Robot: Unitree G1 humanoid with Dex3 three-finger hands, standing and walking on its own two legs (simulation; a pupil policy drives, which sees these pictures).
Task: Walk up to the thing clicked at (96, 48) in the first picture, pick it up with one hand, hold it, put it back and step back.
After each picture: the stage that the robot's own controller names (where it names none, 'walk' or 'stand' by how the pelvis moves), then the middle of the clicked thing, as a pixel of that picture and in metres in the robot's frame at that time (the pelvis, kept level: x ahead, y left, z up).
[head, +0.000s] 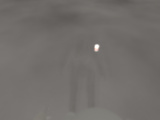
stand; (96, 47) +1.53 -0.17 -0.72
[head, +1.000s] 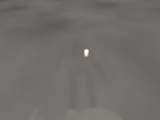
walk; (86, 52) +1.41 +0.13 -0.70
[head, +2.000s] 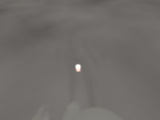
walk; (78, 68) +0.89 +0.25 -0.72
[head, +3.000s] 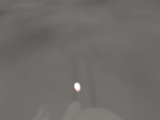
walk; (77, 87) +0.51 +0.22 -0.72
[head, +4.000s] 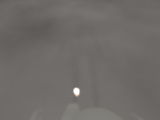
stand; (76, 91) +0.38 +0.17 -0.69
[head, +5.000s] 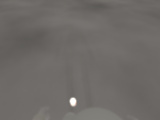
stand; (73, 102) +0.33 +0.17 -0.72
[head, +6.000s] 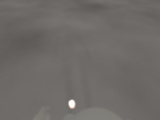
stand; (72, 104) +0.31 +0.17 -0.72
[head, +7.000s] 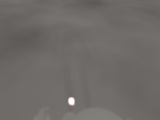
stand; (71, 101) +0.31 +0.18 -0.72
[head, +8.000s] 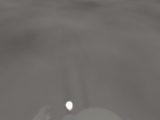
stand; (69, 105) +0.27 +0.20 -0.72
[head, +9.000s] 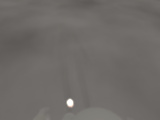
stand; (70, 103) +0.29 +0.20 -0.72
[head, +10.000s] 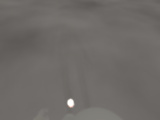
stand; (70, 103) +0.30 +0.18 -0.73
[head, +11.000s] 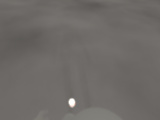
stand; (71, 102) +0.32 +0.17 -0.73
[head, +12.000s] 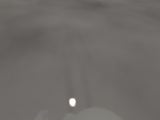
stand; (72, 102) +0.32 +0.16 -0.73
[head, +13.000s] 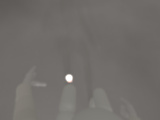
go down; (69, 78) +0.36 +0.17 -0.53
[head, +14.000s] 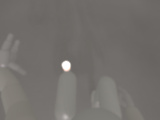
go down; (66, 66) +0.40 +0.20 -0.32
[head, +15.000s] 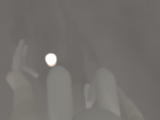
close in; (51, 60) +0.39 +0.23 -0.24
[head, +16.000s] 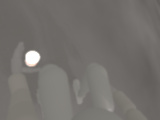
close; (32, 59) +0.39 +0.25 -0.21
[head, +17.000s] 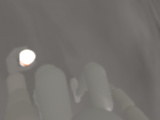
close; (26, 58) +0.38 +0.26 -0.21
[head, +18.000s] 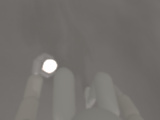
lift; (49, 67) +0.31 +0.27 -0.10
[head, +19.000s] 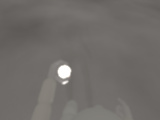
lift; (64, 75) +0.31 +0.17 +0.04
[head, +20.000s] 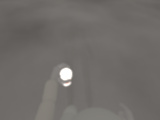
hold; (66, 77) +0.30 +0.16 +0.01
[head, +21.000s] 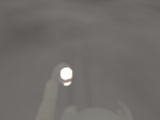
hold; (66, 76) +0.31 +0.16 +0.01
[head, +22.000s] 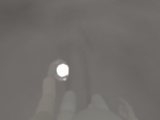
crouch; (63, 72) +0.34 +0.18 -0.05
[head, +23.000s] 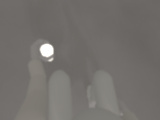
lower; (47, 53) +0.44 +0.25 -0.09
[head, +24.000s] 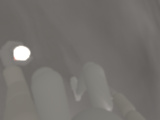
lower; (21, 55) +0.40 +0.27 -0.21
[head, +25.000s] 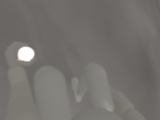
lower; (25, 56) +0.39 +0.27 -0.21
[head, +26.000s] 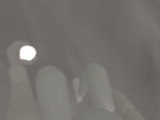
lower; (27, 55) +0.39 +0.27 -0.21
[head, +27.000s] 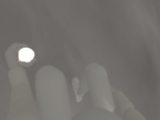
lower; (25, 57) +0.38 +0.28 -0.22
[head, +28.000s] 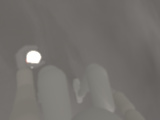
open; (33, 60) +0.38 +0.25 -0.22
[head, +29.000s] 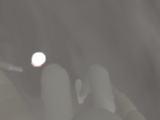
stand; (38, 60) +0.37 +0.24 -0.23
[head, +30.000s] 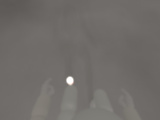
walk; (70, 80) +0.36 +0.18 -0.53
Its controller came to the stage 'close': yes
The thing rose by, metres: 0.71
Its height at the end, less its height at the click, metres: +0.00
